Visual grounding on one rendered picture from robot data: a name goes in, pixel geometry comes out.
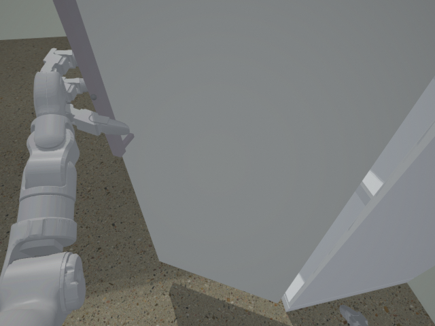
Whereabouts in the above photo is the robot left hand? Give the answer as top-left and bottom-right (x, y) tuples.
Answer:
(33, 48), (130, 136)

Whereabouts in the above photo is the robot left forearm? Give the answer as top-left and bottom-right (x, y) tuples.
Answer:
(0, 114), (80, 291)

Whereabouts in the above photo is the robot right hand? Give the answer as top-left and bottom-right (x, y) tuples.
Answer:
(339, 305), (368, 326)

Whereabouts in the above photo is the handle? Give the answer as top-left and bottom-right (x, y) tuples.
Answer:
(53, 0), (134, 157)

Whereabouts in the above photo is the left robot upper arm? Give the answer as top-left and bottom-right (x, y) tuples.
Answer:
(0, 251), (86, 326)

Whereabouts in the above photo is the fridge door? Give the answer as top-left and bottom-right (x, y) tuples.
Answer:
(76, 0), (435, 303)

